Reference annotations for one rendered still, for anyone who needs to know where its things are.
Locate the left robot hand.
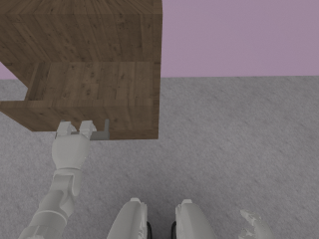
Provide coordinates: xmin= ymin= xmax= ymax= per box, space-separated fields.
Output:
xmin=52 ymin=120 xmax=97 ymax=169

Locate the robot right shin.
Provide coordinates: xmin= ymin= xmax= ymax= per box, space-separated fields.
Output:
xmin=175 ymin=199 xmax=192 ymax=239

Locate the left robot forearm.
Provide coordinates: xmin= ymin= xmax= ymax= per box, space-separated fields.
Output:
xmin=18 ymin=167 xmax=83 ymax=239

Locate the drawer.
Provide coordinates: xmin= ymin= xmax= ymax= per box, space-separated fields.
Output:
xmin=0 ymin=61 xmax=154 ymax=132

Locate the left robot thigh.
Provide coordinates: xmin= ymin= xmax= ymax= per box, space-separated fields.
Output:
xmin=107 ymin=201 xmax=148 ymax=239

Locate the right robot hand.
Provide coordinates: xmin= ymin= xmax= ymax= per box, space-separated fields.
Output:
xmin=238 ymin=209 xmax=276 ymax=239

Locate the handle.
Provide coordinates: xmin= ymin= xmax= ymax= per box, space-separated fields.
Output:
xmin=55 ymin=119 xmax=110 ymax=140

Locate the cabinet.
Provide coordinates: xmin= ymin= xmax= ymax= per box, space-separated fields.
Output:
xmin=0 ymin=0 xmax=163 ymax=140

